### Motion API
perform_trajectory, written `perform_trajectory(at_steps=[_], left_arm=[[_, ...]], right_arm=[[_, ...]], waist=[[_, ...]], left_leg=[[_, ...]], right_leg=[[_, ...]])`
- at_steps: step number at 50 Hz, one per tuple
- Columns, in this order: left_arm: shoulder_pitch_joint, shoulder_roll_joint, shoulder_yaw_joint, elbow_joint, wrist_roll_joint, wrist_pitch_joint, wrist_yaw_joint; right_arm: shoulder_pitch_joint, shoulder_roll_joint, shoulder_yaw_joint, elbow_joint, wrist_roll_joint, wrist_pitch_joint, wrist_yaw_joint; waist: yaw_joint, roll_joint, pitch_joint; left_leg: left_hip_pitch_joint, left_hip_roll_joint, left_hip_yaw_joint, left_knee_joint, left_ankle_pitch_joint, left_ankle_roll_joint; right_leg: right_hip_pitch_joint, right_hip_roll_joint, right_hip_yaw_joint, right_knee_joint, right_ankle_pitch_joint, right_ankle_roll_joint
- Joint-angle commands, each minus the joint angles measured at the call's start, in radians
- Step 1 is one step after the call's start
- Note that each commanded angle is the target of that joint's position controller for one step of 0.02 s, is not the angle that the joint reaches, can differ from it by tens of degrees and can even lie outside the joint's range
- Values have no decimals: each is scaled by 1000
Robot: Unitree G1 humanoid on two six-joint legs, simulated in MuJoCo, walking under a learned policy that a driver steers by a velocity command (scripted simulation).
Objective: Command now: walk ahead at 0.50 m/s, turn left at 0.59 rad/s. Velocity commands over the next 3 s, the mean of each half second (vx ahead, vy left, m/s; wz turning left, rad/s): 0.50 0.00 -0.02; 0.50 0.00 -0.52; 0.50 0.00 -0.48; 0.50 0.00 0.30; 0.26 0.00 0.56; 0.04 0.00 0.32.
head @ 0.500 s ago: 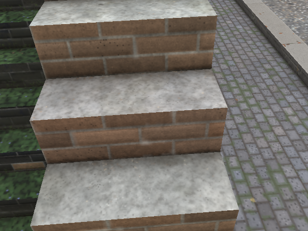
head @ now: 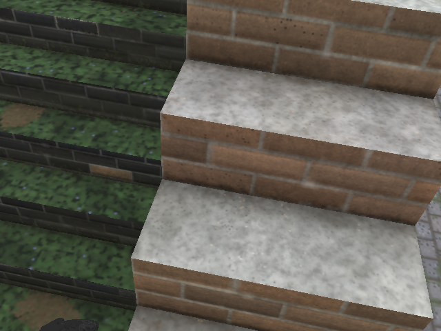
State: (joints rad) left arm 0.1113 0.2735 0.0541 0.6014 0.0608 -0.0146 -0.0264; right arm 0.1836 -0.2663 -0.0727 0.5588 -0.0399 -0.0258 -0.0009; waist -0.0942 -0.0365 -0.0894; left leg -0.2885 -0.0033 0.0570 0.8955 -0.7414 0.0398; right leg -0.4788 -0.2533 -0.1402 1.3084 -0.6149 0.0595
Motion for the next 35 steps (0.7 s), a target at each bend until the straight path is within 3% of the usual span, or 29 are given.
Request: perform_trajectory(at_steps=[1,2,3,4,5,6,7,8,9,10,11,12,13,14,15,16,17,18,19,20,21,22,23,25,29,31,33,34,35], left_arm=[[-92,21,-5,-141,-33,21,-6],[-219,-3,-22,-200,-40,-14,-4],[-482,-64,-49,-243,-39,-32,-11],[-429,-78,-46,-230,-61,-20,-8],[-264,-6,-31,-192,-88,8,1],[-43,77,-7,-137,-108,34,12],[113,154,-1,-213,-90,18,20],[388,155,18,-92,-72,25,70],[82,111,14,24,-17,18,66],[274,94,71,33,-77,25,99],[276,59,69,20,-71,26,119],[131,10,37,-46,-94,6,117],[-81,-59,9,-133,-53,-12,128],[-275,-180,-43,-197,-66,-23,137],[-445,-152,-55,-223,-35,-31,154],[-512,-99,-45,-245,-5,-45,152],[-427,-81,-28,-232,2,-27,156],[-426,-57,-26,-175,-6,0,108],[-404,-111,-31,-203,-18,15,62],[16,-102,-1,-232,-118,18,12],[80,-18,19,-124,-156,40,9],[-43,-40,15,-124,-112,30,4],[-145,-98,-8,-117,-73,15,5],[-193,-154,-29,-109,-41,3,-23],[-203,-267,-62,-106,-57,19,-33],[-170,-263,-59,-98,-67,30,-12],[-437,-168,-46,-222,-55,52,-17],[-504,-110,-28,-220,-68,62,-9],[-487,-103,-14,-205,-69,72,-11]], right_arm=[[265,-123,0,99,-51,-67,-24],[307,-136,-5,131,-62,-67,-33],[453,-14,23,190,-26,-68,-62],[467,11,39,270,-61,-79,-59],[426,-3,43,297,-84,-97,-29],[276,-86,24,263,-46,-104,-6],[-58,-394,-85,113,-42,-181,-29],[-190,-436,-134,84,18,-181,-36],[33,-229,-89,74,148,-151,-21],[-199,-142,7,13,99,-143,-2],[-237,-110,25,6,98,-144,16],[-148,-141,9,39,57,-143,31],[-11,-137,-3,89,49,-116,52],[71,-63,22,106,33,-52,49],[220,-16,35,112,33,9,19],[439,-35,21,170,23,20,-16],[509,6,23,211,54,26,-17],[621,97,33,275,5,-4,-15],[597,155,69,374,-19,-43,30],[258,-97,19,241,-14,-84,-24],[188,-184,-3,149,-14,-101,-36],[223,-163,-4,139,-18,-120,-31],[298,-137,5,193,-5,-134,-7],[458,-52,21,274,10,-163,-24],[495,54,49,346,-13,-173,-3],[481,32,38,344,-17,-167,10],[334,-84,-11,262,-45,-181,-28],[276,-47,5,233,-41,-180,-40],[297,-77,-7,233,-35,-166,-51]], waist=[[13,271,112],[1,230,36],[-154,57,47],[-78,85,116],[39,225,150],[238,229,9],[467,329,-65],[600,132,-169],[212,-593,-187],[356,-638,-588],[326,-515,-612],[257,-281,-401],[114,-83,-266],[-19,127,-134],[-177,135,51],[-279,264,6],[-295,352,-85],[-428,495,13],[-320,471,146],[84,445,-128],[55,129,-223],[14,-8,-104],[-15,-88,-11],[-40,5,-29],[56,69,22],[95,98,62],[82,257,304],[73,235,408],[49,227,391]], left_leg=[[424,52,-85,-471,1276,57],[638,97,-183,-232,1460,49],[487,82,-141,-564,1438,16],[504,106,-64,-934,1549,10],[557,158,46,-1076,2143,-9],[616,167,145,-951,2815,-73],[573,221,-15,-264,3333,-111],[535,212,-111,177,2969,-79],[-691,-13,-268,535,682,-144],[-581,-111,-450,761,579,-99],[-570,-107,-517,826,684,-98],[-639,-139,-477,880,550,-144],[-752,-103,-479,933,494,-130],[-451,19,-339,564,358,-94],[-100,47,-89,198,355,-51],[276,63,70,-36,718,-16],[511,28,181,-326,739,19],[116,-106,179,-673,842,-19],[173,-57,305,-648,1187,-33],[380,331,-546,-428,1680,119],[418,464,-599,-493,1353,159],[429,428,-555,-456,1183,116],[513,343,-382,-361,1399,15],[612,293,-327,-335,1416,-29],[375,295,-340,-372,1359,-14],[282,302,-301,-374,1310,-56],[-154,398,-475,-760,517,30],[-275,372,-468,-833,356,65],[-210,370,-420,-826,340,75]], right_leg=[[-477,180,-44,516,-127,-41],[-706,261,-24,589,-130,-17],[-604,262,-51,549,-94,-70],[-510,317,-116,586,-107,-170],[-445,409,-182,622,-228,-220],[-275,460,-192,530,-309,-250],[-157,389,114,-49,-410,-235],[-38,337,201,-548,-119,-270],[981,167,389,-450,404,-392],[1009,131,564,-144,820,-387],[876,117,610,-130,592,-372],[682,91,580,-87,686,-385],[505,-23,627,-101,589,-392],[-52,3,507,-105,529,-305],[-600,33,268,-110,447,-231],[-748,66,167,5,348,-237],[-703,196,-3,229,118,-240],[-250,326,-274,562,-53,-207],[-329,365,-234,807,-206,-209],[-456,284,118,840,-42,-71],[-498,300,193,928,2,-26],[-664,354,218,991,171,-12],[-833,361,160,1014,129,-39],[-915,362,170,954,179,-76],[-901,377,138,1202,300,-106],[-922,353,111,1293,356,-118],[-843,280,88,1014,374,-74],[-796,286,87,917,372,-55],[-780,291,76,860,382,-58]])
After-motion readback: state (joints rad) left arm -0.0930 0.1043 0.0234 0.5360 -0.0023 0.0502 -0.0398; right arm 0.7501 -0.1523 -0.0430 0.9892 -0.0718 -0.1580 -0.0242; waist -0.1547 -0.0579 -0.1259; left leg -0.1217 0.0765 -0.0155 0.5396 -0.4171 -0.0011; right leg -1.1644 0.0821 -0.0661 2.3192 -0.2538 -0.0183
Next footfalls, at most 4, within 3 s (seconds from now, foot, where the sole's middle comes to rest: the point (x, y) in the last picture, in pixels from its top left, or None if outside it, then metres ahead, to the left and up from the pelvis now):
0.12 left None -0.25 0.10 -0.85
0.18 right None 0.04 0.00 -0.70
0.38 left None -0.04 0.28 -0.90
0.86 right None -0.03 0.01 -0.71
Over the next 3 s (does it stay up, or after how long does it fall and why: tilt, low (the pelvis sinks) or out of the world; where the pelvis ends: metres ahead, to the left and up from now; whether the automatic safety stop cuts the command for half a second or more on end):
stays up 0.32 -0.05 0.28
